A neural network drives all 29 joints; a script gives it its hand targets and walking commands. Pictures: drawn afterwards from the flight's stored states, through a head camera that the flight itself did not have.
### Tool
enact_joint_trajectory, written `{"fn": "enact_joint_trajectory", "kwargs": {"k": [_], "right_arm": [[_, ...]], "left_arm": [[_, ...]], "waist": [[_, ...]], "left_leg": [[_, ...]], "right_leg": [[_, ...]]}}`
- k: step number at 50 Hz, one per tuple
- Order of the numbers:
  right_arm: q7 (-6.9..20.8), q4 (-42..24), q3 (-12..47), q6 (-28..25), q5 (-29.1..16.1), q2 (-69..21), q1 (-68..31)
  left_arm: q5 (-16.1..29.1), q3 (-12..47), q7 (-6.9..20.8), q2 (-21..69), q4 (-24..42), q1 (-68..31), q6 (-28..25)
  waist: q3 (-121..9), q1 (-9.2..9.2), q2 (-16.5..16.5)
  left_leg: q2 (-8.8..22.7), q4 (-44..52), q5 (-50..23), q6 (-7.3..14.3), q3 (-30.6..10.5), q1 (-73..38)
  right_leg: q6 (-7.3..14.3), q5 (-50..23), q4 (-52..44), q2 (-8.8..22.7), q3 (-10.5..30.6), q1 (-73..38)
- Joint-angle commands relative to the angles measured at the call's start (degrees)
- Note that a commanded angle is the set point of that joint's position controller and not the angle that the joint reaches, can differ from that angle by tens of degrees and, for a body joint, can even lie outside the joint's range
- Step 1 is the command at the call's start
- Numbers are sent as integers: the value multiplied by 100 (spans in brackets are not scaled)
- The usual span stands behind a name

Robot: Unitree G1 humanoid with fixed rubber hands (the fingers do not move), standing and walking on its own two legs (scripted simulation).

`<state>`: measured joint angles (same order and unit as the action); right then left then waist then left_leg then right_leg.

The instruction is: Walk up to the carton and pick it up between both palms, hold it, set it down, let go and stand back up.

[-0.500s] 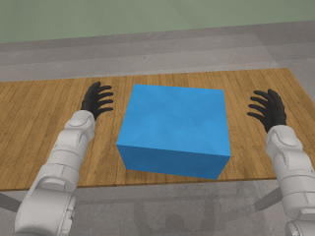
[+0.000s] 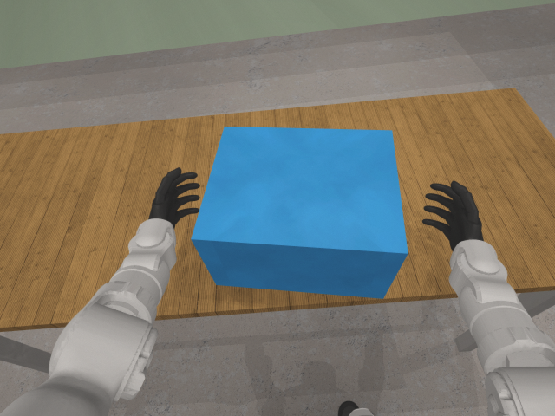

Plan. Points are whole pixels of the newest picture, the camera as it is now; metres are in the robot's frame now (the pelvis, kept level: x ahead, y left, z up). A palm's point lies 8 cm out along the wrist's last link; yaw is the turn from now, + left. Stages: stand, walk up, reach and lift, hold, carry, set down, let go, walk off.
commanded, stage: reach and lift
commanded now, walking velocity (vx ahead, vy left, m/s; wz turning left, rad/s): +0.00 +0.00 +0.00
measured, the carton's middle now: (301, 210) +0.46 -0.06 +0.00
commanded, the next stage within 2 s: none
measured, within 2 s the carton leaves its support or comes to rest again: neither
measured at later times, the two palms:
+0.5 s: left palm (184, 232) +0.44 +0.14 +0.01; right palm (436, 244) +0.36 -0.26 -0.01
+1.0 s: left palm (191, 229) +0.44 +0.12 +0.01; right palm (423, 237) +0.38 -0.25 -0.01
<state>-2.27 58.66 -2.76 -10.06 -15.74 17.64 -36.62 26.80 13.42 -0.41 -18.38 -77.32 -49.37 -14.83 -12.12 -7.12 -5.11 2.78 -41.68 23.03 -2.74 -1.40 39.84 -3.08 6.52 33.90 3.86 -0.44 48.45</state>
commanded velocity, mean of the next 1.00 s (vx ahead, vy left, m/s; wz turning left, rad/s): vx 0.00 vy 0.00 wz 0.00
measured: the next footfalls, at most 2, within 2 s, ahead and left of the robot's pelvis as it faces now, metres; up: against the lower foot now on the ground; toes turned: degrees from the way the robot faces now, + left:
none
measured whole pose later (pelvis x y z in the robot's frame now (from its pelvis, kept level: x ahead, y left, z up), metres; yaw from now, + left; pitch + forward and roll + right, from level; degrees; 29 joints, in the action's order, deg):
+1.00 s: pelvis -0.03 +0.00 -0.05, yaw +1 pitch +27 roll -1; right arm -8.7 61.3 -4.2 -10.3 -11.6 11.7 -46.9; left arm 25.0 14.3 -3.0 -15.1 -79.6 -57.2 -17.1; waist -15.2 -6.7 -6.3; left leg 2.2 -62.2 29.5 -3.3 -3.8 59.3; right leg -2.8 12.0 52.9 4.3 -0.8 67.3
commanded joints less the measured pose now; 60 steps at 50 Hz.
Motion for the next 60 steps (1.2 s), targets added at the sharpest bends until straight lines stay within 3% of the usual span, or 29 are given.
{"fn": "enact_joint_trajectory", "kwargs": {"k": [1, 3, 5, 9, 10, 11, 15, 16, 18, 20, 21, 22, 27, 28, 29, 30, 31, 33, 35, 37, 38, 39, 43, 46, 47, 49, 51, 59, 60], "right_arm": [[-41, -890, -79, -740, -11, 1225, -3075], [-48, -652, 147, -742, -18, 1050, -2974], [-120, -910, 116, -850, -67, 1120, -3228], [-159, -1180, 234, -942, -232, 944, -3287], [-147, -1104, 2, -927, -79, 1205, -3439], [-126, -720, 133, -901, -100, 1050, -3266], [-176, -1146, -131, -893, 100, 1125, -3474], [-194, -1016, -55, -845, 126, 1099, -3728], [-220, -1046, -213, -815, 154, 1020, -3506], [-241, -997, -36, -724, 112, 656, -3539], [-234, -652, -152, -642, 135, 696, -3896], [-240, -978, -23, -609, 108, 612, -4090], [-299, -750, -40, -556, 98, 310, -4230], [-311, -429, -38, -485, 213, 236, -4094], [-360, -818, -71, -611, 199, 208, -4090], [-398, -665, 16, -639, 141, 159, -4061], [-395, -705, -15, -628, 131, 203, -4295], [-423, -591, -93, -458, 236, 82, -4386], [-549, -781, -35, -552, 272, 80, -4308], [-576, -861, -83, -547, 349, -57, -4240], [-568, -764, -37, -526, 266, -151, -4193], [-566, -727, -92, -467, 381, -178, -4287], [-539, -990, 102, -349, 363, -330, -4334], [-575, -960, -33, -307, 579, -495, -4287], [-561, -1195, 121, -365, 530, -446, -4278], [-513, -830, -76, -340, 517, -491, -4110], [-495, -1220, 171, -335, 644, -602, -4245], [-256, -847, 199, -379, 1043, -1676, -4119], [-161, -1130, 245, -492, 1203, -1746, -4222]], "left_arm": [[-112, -414, -79, -1387, 795, -3344, -758], [-82, -444, -34, -1361, 521, -3250, -739], [-106, -414, -16, -1367, 566, -3373, -765], [-6, -241, -70, -1093, 1095, -3398, -764], [27, -136, -70, -1041, 1059, -3574, -673], [-31, -246, -84, -983, 800, -3400, -647], [-88, -263, -169, -1150, 1198, -3646, -606], [-34, -342, -178, -1058, 923, -3632, -546], [-22, -326, -209, -1142, 1310, -3915, -557], [24, -219, -178, -921, 1130, -3741, -543], [29, -40, -144, -783, 711, -4085, -524], [125, -63, -179, -765, 799, -4077, -533], [194, 185, -156, -658, 493, -4378, -652], [51, 142, -113, -604, 235, -4269, -618], [69, 196, -136, -535, 922, -4293, -762], [-2, 88, -152, -546, 694, -4082, -739], [51, 257, -155, -353, 822, -4427, -706], [-28, 1, -141, -565, 300, -4500, -642], [-148, 6, -133, -457, 693, -4279, -602], [-148, 31, -153, -190, 1004, -4286, -592], [-178, 33, -170, -242, 1091, -4321, -620], [-264, 157, -180, -45, 922, -4394, -554], [-227, 218, -238, 270, 1122, -4174, -487], [-278, 107, -215, 331, 1062, -4267, -515], [-288, 94, -222, 359, 1161, -4082, -568], [-263, 234, -243, 541, 1135, -4222, -617], [-404, 12, -248, 575, 1086, -4037, -625], [-790, -42, -55, 1640, 1059, -4384, -868], [-743, 118, -56, 2026, 1384, -4476, -956]], "waist": [[-5227, -140, 285], [-5272, -66, 664], [-5554, -187, 670], [-6102, -107, 350], [-6105, -370, 250], [-5685, -168, 275], [-6090, -248, 207], [-5875, -149, 464], [-6026, -391, 359], [-5875, -227, 414], [-5396, -381, 278], [-5508, -210, 349], [-5267, -242, -62], [-4746, -330, 68], [-5487, -254, -264], [-5475, -199, -41], [-5424, -393, -151], [-5095, -225, 56], [-5277, -185, 88], [-5404, -423, 77], [-5488, -282, -111], [-5346, -374, -235], [-5302, -302, -60], [-5363, -483, -25], [-5503, -404, 54], [-5308, -586, -138], [-5424, -391, 164], [-5189, -443, 19], [-5511, -667, 3]], "left_leg": [[-641, -8, -2375, -127, 304, 295], [-674, -77, -1924, -61, 334, 836], [-705, -186, -1889, -64, 325, 939], [-648, -472, -2440, -163, 306, 581], [-634, -517, -2296, -193, 172, 589], [-586, -489, -2210, -236, 205, 571], [-567, -633, -2062, -194, 121, 464], [-574, -712, -1864, -145, 143, 849], [-572, -606, -1570, -132, 152, 765], [-575, -642, -1240, -46, 149, 959], [-522, -550, -660, -27, 91, 1311], [-439, -461, -530, 10, 52, 1317], [-431, -614, -293, 16, 109, 1763], [-478, -551, 65, 24, 138, 1971], [-459, -615, -484, -38, 66, 1574], [-483, -886, -798, -82, 92, 1768], [-532, -914, -759, -90, 78, 1667], [-468, -773, -208, 59, 127, 1953], [-538, -969, -669, -34, 106, 1764], [-554, -1001, -966, -82, 25, 1607], [-561, -989, -1040, -77, 45, 1569], [-581, -898, -772, -85, 8, 1701], [-568, -926, -1043, -66, -41, 1671], [-588, -812, -839, -10, -22, 1623], [-610, -873, -908, -31, -1, 1565], [-487, -728, -967, -30, -66, 1555], [-605, -834, -1160, -29, -102, 1479], [-648, -820, -1389, -101, -142, 1235], [-636, -775, -1368, -113, -244, 1020]], "right_leg": [[-1, -2748, 837, -581, -234, -3621], [-34, -2598, 927, -529, -99, -3739], [-70, -2643, 1053, -525, -133, -3734], [26, -2474, 1174, -589, -163, -3308], [11, -2245, 1148, -619, -205, -2997], [46, -1855, 1140, -640, -224, -2777], [69, -1538, 1286, -687, -284, -2608], [35, -1397, 1394, -687, -226, -2475], [20, -1228, 1388, -711, -247, -2559], [7, -991, 1434, -718, -156, -2638], [28, -503, 1455, -674, -134, -2334], [-10, -333, 1505, -725, -173, -2393], [51, -113, 1750, -639, -56, -2358], [17, 137, 1655, -617, 11, -2312], [81, -276, 1795, -643, -19, -2538], [73, -575, 1883, -612, 39, -2586], [69, -492, 1788, -607, 6, -2334], [64, -11, 1741, -520, 46, -2393], [72, -427, 1851, -545, 69, -2605], [82, -721, 1757, -563, 27, -2657], [85, -792, 1854, -634, 40, -2569], [86, -522, 1728, -614, 97, -2476], [150, -713, 1781, -650, 34, -2627], [112, -612, 1732, -710, 23, -2545], [83, -749, 1697, -672, -19, -2563], [160, -766, 1798, -721, -43, -2605], [91, -876, 1632, -714, -19, -2558], [151, -961, 1497, -674, -18, -2482], [123, -998, 1440, -704, -59, -2582]]}}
